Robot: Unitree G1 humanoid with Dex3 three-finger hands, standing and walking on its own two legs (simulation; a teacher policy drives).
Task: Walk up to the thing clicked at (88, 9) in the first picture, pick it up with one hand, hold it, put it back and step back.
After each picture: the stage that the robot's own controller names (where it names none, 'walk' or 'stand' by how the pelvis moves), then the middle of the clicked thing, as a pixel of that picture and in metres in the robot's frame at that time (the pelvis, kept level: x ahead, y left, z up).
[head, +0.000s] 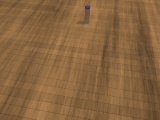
stand; (87, 15) +1.92 -0.14 -0.65
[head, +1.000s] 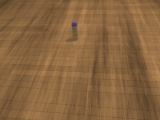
walk; (75, 31) +1.80 +0.18 -0.63
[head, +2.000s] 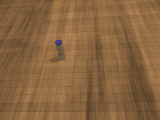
walk; (60, 50) +1.22 +0.30 -0.65
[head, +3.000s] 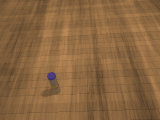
walk; (54, 83) +0.79 +0.28 -0.65
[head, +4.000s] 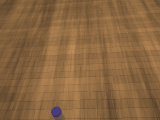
walk; (59, 118) +0.50 +0.24 -0.65
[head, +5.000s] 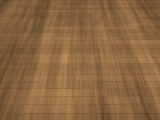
stand; out of the picture +0.41 +0.22 -0.64
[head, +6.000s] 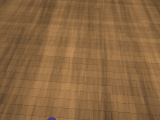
stand; out of the picture +0.40 +0.19 -0.64
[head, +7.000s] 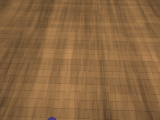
stand; out of the picture +0.42 +0.20 -0.66
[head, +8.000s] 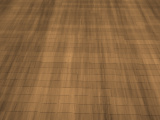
stand; out of the picture +0.40 +0.21 -0.66
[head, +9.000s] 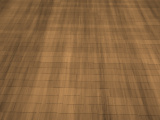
stand; out of the picture +0.39 +0.21 -0.66
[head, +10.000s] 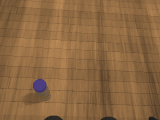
go down; (42, 91) +0.44 +0.21 -0.48
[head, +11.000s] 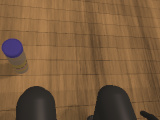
go down; (17, 58) +0.46 +0.26 -0.26
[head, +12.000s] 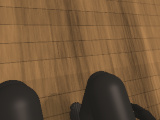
close in; out of the picture +0.45 +0.29 -0.20
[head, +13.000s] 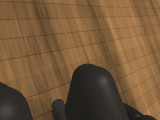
close; out of the picture +0.44 +0.31 -0.16
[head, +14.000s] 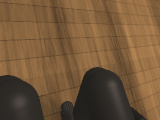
lift; out of the picture +0.38 +0.29 -0.14
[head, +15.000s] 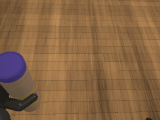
lift; (21, 87) +0.32 +0.18 +0.04
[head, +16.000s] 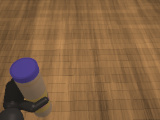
hold; (35, 92) +0.32 +0.15 +0.03
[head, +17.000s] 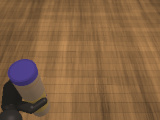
hold; (33, 92) +0.32 +0.16 +0.04
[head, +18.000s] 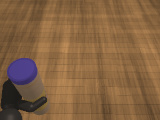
crouch; (33, 91) +0.32 +0.17 +0.05
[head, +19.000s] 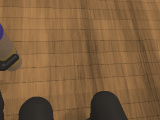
crouch; (1, 49) +0.44 +0.23 -0.04
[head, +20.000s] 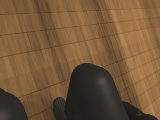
lower; out of the picture +0.43 +0.32 -0.17
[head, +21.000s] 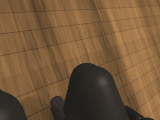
lower; out of the picture +0.43 +0.32 -0.16
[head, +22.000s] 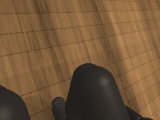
lower; out of the picture +0.43 +0.32 -0.16
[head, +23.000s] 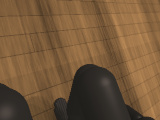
lower; out of the picture +0.42 +0.31 -0.16
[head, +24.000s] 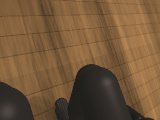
loosen; out of the picture +0.42 +0.32 -0.15
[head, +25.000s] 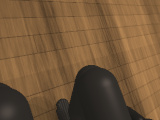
withdraw; out of the picture +0.42 +0.30 -0.16
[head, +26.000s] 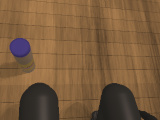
walk; (24, 58) +0.45 +0.25 -0.26
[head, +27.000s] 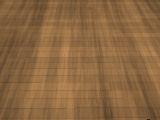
stand; out of the picture +0.38 +0.19 -0.59
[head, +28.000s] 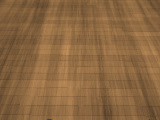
stand; out of the picture +0.39 +0.20 -0.60
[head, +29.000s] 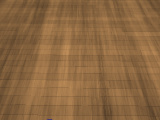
stand; out of the picture +0.39 +0.20 -0.60
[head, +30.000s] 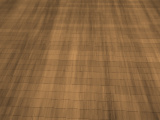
stand; out of the picture +0.41 +0.18 -0.65
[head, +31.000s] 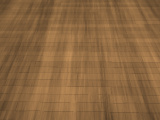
stand; out of the picture +0.38 +0.21 -0.66
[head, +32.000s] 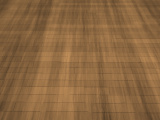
walk; out of the picture +0.38 +0.21 -0.66
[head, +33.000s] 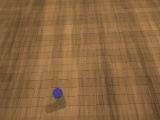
walk; (60, 99) +0.54 +0.21 -0.65
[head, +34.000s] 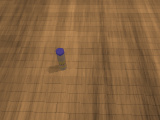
walk; (61, 59) +0.89 +0.17 -0.63
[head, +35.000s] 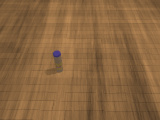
stand; (58, 62) +1.02 +0.20 -0.64
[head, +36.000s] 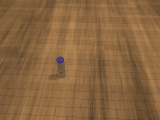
stand; (61, 67) +1.00 +0.19 -0.66
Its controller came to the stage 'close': yes
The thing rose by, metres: 0.68
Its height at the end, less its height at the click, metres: +0.00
